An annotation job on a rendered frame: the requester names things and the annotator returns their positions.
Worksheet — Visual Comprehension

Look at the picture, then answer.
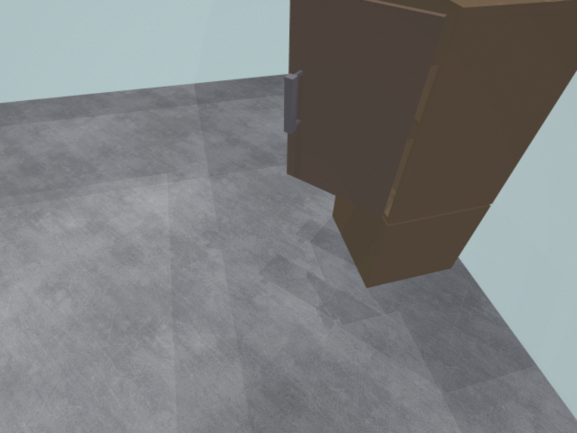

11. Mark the handle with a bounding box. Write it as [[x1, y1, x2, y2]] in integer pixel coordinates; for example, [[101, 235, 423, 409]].
[[284, 70, 303, 134]]

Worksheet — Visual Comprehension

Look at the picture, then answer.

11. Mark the cupboard door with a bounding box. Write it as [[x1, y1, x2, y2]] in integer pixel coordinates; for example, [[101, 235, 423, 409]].
[[287, 0, 447, 216]]

